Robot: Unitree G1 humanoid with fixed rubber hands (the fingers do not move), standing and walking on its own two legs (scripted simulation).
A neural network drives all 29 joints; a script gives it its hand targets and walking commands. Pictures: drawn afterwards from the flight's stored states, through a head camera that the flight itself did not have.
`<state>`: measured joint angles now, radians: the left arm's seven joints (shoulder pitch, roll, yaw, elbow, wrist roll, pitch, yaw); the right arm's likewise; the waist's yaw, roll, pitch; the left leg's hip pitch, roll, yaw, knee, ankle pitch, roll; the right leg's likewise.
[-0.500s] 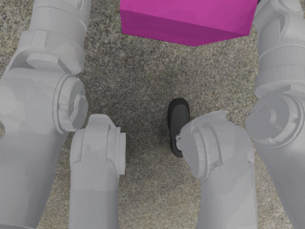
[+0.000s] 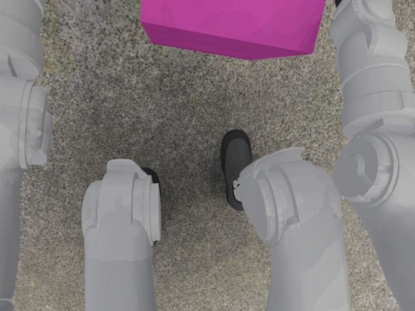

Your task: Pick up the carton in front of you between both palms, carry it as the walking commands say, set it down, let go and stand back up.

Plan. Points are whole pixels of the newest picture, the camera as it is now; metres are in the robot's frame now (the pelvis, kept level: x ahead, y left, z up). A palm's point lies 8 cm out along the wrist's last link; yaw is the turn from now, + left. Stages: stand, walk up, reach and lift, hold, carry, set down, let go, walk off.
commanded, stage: set down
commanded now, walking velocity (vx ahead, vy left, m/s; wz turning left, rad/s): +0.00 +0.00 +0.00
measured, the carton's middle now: out of the picture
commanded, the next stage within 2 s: let go in 0.94 s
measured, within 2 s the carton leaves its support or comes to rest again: neither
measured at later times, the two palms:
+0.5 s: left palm out of the picture +0.63 +0.15 +0.00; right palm out of the picture +0.53 -0.23 +0.00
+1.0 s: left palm out of the picture +0.63 +0.15 +0.15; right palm out of the picture +0.52 -0.23 +0.15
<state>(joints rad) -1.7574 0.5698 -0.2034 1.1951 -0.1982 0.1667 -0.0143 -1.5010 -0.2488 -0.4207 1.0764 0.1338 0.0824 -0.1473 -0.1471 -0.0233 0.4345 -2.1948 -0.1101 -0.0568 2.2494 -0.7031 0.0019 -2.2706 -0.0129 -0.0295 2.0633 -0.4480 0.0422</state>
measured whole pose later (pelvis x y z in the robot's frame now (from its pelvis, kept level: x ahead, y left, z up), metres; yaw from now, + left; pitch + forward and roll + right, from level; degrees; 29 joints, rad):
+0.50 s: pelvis +0.01 +0.00 +0.11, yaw +0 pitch +47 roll -2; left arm -1.63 0.55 0.02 1.12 -0.05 0.26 -0.07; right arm -1.31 -0.14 -0.41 0.72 0.07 0.26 -0.19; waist -0.17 0.02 0.14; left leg -2.02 -0.07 -0.03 1.82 -0.61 0.01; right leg -2.10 0.02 0.02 1.67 -0.38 0.04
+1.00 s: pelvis +0.03 +0.00 +0.25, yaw +2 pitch +48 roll -1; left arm -1.47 0.47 0.16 1.07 0.09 0.26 -0.12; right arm -1.13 -0.07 -0.48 0.63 -0.04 0.27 -0.13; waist -0.17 0.03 0.01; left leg -1.65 -0.07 -0.04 1.24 -0.43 0.01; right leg -1.71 0.00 0.02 1.12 -0.24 0.03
